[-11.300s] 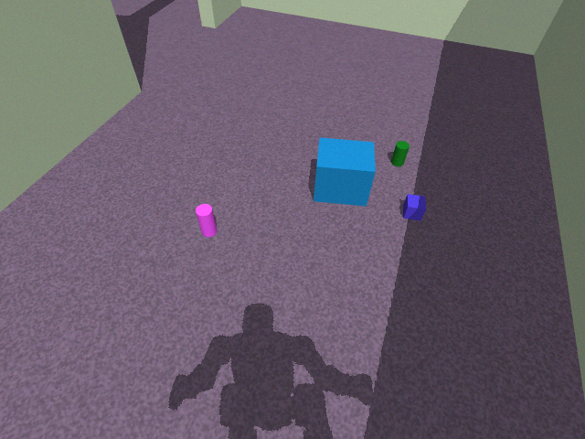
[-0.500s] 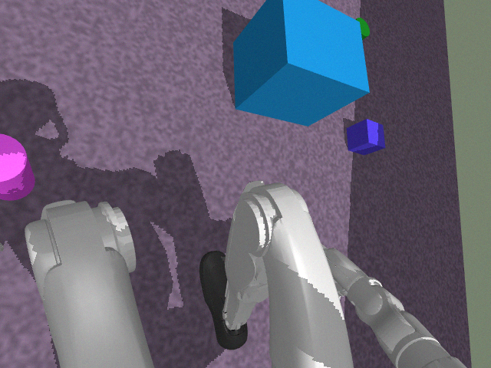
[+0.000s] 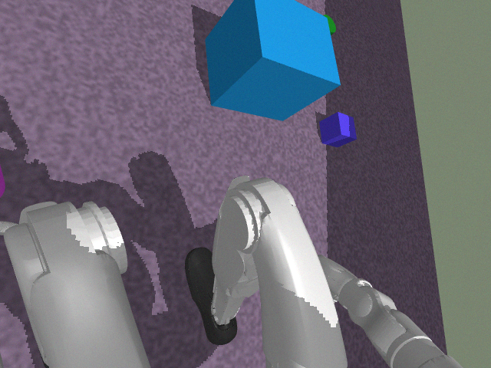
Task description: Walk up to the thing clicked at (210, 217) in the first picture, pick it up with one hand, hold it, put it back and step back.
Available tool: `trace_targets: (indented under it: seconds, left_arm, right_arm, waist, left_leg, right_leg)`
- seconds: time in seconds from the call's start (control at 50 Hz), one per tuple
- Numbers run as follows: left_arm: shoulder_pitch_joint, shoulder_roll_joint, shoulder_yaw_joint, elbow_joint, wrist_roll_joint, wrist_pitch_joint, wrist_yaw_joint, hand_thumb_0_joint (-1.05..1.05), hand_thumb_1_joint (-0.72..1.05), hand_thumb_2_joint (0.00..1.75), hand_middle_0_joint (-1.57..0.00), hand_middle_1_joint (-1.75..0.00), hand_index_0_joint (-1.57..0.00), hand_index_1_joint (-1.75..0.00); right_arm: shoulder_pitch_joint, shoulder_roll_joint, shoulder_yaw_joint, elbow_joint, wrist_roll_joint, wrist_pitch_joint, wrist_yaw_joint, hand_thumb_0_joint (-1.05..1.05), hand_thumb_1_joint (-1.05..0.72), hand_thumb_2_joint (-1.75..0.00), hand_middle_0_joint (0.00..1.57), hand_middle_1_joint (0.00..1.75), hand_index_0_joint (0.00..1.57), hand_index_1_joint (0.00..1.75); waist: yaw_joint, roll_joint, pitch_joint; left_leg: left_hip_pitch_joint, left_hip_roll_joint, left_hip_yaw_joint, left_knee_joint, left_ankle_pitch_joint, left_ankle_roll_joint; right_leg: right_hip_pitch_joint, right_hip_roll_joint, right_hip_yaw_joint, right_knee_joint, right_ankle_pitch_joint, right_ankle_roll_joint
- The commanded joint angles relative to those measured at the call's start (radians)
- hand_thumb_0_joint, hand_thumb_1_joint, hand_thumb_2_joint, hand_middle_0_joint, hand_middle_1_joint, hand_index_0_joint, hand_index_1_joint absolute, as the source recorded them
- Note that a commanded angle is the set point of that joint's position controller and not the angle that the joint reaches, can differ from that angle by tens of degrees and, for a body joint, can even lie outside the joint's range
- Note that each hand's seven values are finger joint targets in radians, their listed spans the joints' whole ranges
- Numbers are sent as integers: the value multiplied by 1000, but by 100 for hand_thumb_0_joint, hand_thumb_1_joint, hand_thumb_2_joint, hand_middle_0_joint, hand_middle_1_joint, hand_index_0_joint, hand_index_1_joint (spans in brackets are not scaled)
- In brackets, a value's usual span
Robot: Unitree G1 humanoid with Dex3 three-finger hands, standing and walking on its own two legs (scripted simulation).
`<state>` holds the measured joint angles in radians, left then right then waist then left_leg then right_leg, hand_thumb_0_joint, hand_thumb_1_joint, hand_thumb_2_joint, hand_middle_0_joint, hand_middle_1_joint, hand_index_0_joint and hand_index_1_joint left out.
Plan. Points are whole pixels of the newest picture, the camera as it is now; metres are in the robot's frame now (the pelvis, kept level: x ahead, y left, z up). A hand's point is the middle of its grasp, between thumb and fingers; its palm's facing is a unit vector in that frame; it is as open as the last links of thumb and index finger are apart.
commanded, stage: close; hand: left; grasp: from the side
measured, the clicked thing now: out of the picture +0.40 +0.27 -0.20
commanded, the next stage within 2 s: settle in 0.64 s
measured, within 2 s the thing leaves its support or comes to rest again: leaves its support in 1.00 s
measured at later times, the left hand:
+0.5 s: hand out of the picture +0.39 +0.27 -0.18, palm faces +0.28 -0.96 -0.01, open 10.0 cm
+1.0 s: hand out of the picture +0.39 +0.27 -0.18, palm faces +0.28 -0.96 +0.00, open 9.3 cm
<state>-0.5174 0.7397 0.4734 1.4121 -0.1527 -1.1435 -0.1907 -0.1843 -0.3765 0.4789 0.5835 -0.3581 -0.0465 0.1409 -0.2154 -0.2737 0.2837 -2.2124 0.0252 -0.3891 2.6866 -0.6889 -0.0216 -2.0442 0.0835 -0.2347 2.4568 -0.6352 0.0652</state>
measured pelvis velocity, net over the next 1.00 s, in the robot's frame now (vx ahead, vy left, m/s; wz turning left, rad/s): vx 0.00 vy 0.00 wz -0.03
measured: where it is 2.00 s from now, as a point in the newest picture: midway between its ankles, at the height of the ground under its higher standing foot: (155, 340)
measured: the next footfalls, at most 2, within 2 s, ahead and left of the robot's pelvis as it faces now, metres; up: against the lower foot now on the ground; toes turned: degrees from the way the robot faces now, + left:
none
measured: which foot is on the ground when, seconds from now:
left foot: down 0.00-1.00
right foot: down 0.00-1.00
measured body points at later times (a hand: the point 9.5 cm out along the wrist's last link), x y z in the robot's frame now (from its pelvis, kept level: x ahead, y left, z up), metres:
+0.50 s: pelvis +0.00 +0.00 +0.00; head +0.22 +0.20 +0.34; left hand +0.37 +0.32 -0.18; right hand +0.20 -0.23 -0.03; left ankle +0.09 +0.13 -0.24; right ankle +0.14 -0.12 -0.24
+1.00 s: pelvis +0.00 +0.00 +0.01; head +0.22 +0.20 +0.34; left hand +0.37 +0.32 -0.17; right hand +0.19 -0.23 -0.02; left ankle +0.09 +0.13 -0.24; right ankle +0.14 -0.12 -0.24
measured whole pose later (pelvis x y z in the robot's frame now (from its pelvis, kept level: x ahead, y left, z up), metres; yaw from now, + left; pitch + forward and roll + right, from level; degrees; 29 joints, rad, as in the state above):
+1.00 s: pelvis +0.00 +0.00 +0.01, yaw -2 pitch +10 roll -18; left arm -0.51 0.76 0.43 1.33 -0.10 -1.15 -0.02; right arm -0.20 -0.37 0.49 0.57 -0.37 -0.01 0.16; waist -0.21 -0.30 0.32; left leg -2.20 0.03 -0.43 2.69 -0.71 -0.02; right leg -2.03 0.10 -0.26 2.43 -0.63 0.07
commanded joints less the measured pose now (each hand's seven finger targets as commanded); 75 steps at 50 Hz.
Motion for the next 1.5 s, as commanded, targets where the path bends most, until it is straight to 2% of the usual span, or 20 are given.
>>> trace_targets:
  seconds: [0.0, 0.08, 0.16, 0.4, 0.46, 0.6, 0.68, 0.8, 0.82, 0.84, 0.88, 0.94, 1.0, 1.04, 1.06, 1.16, 1.18, 1.22, 1.36, 1.48]
  left_arm:
    - [-140, 158, 19, -114, -2, -87, 47, 0, -27, 17, -14, -9, -12, -10]
    - [-166, 164, 2, -136, 11, -104, 68, 0, 0, 33, -33, -27, -31, -28]
    - [-181, 161, -16, -132, 31, -112, 99, 0, 17, 44, -39, -35, -38, -35]
    - [-170, 168, -28, -102, 43, -109, 162, 0, 61, 74, -69, -64, -67, -65]
    - [-174, 169, -28, -99, 47, -107, 165, 0, 54, 84, -81, -79, -80, -80]
    - [-146, 165, -30, -123, 44, -101, 168, 0, 58, 102, -102, -101, -100, -101]
    - [-149, 152, -41, -124, 44, -95, 175, 0, 56, 112, -112, -113, -111, -114]
    - [-158, 169, -42, -147, 47, -98, 176, 0, 54, 126, -121, -127, -118, -130]
    - [-183, 147, -65, -165, 46, -101, 172, 0, 54, 126, -122, -128, -120, -131]
    - [-175, 139, -60, -166, 44, -100, 173, 0, 53, 127, -123, -130, -121, -132]
    - [-172, 191, -25, -203, 44, -96, 179, 0, 50, 128, -126, -132, -124, -135]
    - [-181, 164, -35, -260, 38, -89, 184, 0, 48, 131, -126, -135, -124, -137]
    - [-167, 170, -30, -311, 48, -66, 189, 0, 47, 130, -129, -136, -127, -139]
    - [-169, 131, -68, -353, 55, -51, 180, 0, 46, 131, -130, -137, -128, -140]
    - [-141, 143, -36, -350, 53, -36, 184, 0, 46, 132, -133, -140, -131, -142]
    - [-150, 76, -84, -447, 33, 28, 176, 0, 41, 131, -133, -139, -132, -142]
    - [-138, 86, -87, -482, 34, 40, 173, 0, 41, 130, -132, -138, -130, -141]
    - [-141, 39, -131, -507, 34, 71, 162, 0, 39, 127, -130, -136, -129, -138]
    - [-123, -31, -140, -664, 17, 170, 147, 0, 33, 123, -126, -132, -125, -135]
    - [-141, -48, -141, -802, 20, 255, 139, 0, 31, 120, -124, -130, -123, -133]
  right_arm:
    - [-16, -353, -112, -40, -7, 10, -15, 0, -90, -90, 20, 30, 20, 30]
    - [-15, -361, -108, -31, -12, 16, -12, 0, -89, -90, 20, 30, 20, 30]
    - [-14, -365, -106, -29, -19, 26, -7, 0, -88, -90, 20, 30, 20, 30]
    - [-17, -355, -86, -30, -27, 30, 0, 0, -87, -89, 20, 30, 20, 30]
    - [-20, -357, -87, -31, -27, 36, -2, 0, -88, -90, 20, 30, 20, 30]
    - [-20, -352, -88, -32, -25, 38, -2, 0, -88, -90, 20, 30, 20, 30]
    - [-22, -361, -95, -36, -21, 40, 0, 0, -88, -90, 20, 30, 20, 30]
    - [-20, -361, -97, -31, -20, 41, 2, 0, -91, -91, 20, 30, 20, 30]
    - [-29, -358, -93, -41, -19, 41, 3, 0, -91, -91, 20, 30, 20, 30]
    - [-25, -358, -97, -38, -17, 41, 4, 0, -91, -91, 20, 30, 20, 30]
    - [-13, -359, -103, -34, -17, 44, 2, 0, -91, -91, 20, 30, 20, 30]
    - [0, -350, -111, -28, -16, 43, 5, 0, -90, -90, 20, 30, 20, 30]
    - [12, -347, -132, -27, -7, 46, 5, 0, -90, -90, 20, 30, 20, 30]
    - [9, -347, -151, -32, 2, 50, 8, 0, -90, -90, 20, 30, 20, 30]
    - [28, -344, -159, -22, 5, 52, 7, 0, -91, -90, 20, 30, 20, 30]
    - [53, -330, -197, -30, 39, 55, 15, 0, -90, -90, 20, 30, 20, 30]
    - [56, -324, -208, -30, 47, 53, 16, 0, -90, -90, 20, 30, 20, 30]
    - [67, -314, -229, -25, 63, 53, 17, 0, -90, -90, 20, 30, 20, 30]
    - [118, -273, -297, -31, 117, 59, 15, 0, -89, -90, 20, 30, 20, 30]
    - [149, -229, -353, -25, 167, 69, 2, 0, -89, -90, 20, 30, 20, 30]
  waist:
    - [-74, 502, -517]
    - [-94, 547, -521]
    - [-113, 551, -494]
    - [-112, 505, -508]
    - [-118, 502, -489]
    - [-101, 514, -517]
    - [-110, 513, -489]
    - [-105, 529, -491]
    - [-116, 532, -483]
    - [-111, 528, -486]
    - [-93, 554, -517]
    - [-92, 579, -549]
    - [-82, 599, -565]
    - [-82, 611, -562]
    - [-70, 613, -584]
    - [-54, 605, -622]
    - [-34, 606, -632]
    - [-37, 586, -638]
    - [24, 585, -728]
    - [58, 564, -771]
  left_leg:
    - [351, 44, 124, -332, 39, -9]
    - [390, 51, 105, -339, 72, -19]
    - [388, 54, 90, -347, 55, -22]
    - [363, 51, 98, -318, 75, -10]
    - [361, 55, 92, -324, 72, -11]
    - [377, 57, 97, -322, 86, -11]
    - [382, 62, 84, -339, 71, -16]
    - [394, 64, 77, -347, 63, -19]
    - [388, 64, 74, -351, 55, -19]
    - [390, 65, 73, -351, 55, -18]
    - [401, 64, 83, -350, 57, -19]
    - [415, 61, 94, -347, 88, -19]
    - [421, 60, 103, -355, 93, -19]
    - [426, 58, 105, -374, 80, -22]
    - [436, 59, 105, -374, 97, -23]
    - [408, 47, 125, -399, 63, -16]
    - [399, 44, 136, -401, 48, -13]
    - [383, 40, 144, -404, 41, -8]
    - [391, 29, 170, -449, 43, -1]
    - [346, 19, 210, -487, -39, 18]
  right_leg:
    - [219, 29, -126, -186, 125, -73]
    - [218, 30, -135, -168, 157, -73]
    - [205, 29, -145, -167, 148, -70]
    - [248, 44, -147, -191, 174, -66]
    - [237, 42, -151, -190, 170, -65]
    - [255, 48, -147, -195, 183, -68]
    - [229, 45, -154, -192, 171, -68]
    - [224, 43, -153, -190, 165, -68]
    - [222, 41, -155, -191, 158, -67]
    - [223, 40, -153, -189, 161, -66]
    - [231, 43, -146, -195, 161, -70]
    - [247, 42, -139, -193, 190, -72]
    - [235, 39, -131, -194, 191, -75]
    - [219, 33, -128, -194, 185, -76]
    - [223, 33, -126, -192, 197, -76]
    - [195, 27, -108, -205, 173, -83]
    - [191, 26, -98, -213, 163, -85]
    - [175, 24, -89, -222, 159, -86]
    - [150, 12, -51, -234, 144, -93]
    - [129, -1, -8, -277, 71, -97]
